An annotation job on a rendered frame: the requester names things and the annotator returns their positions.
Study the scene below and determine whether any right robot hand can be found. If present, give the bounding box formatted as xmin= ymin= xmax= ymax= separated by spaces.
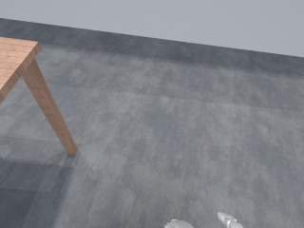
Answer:
xmin=218 ymin=212 xmax=243 ymax=228

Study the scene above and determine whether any table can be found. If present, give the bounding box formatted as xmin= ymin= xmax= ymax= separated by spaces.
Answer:
xmin=0 ymin=37 xmax=78 ymax=156

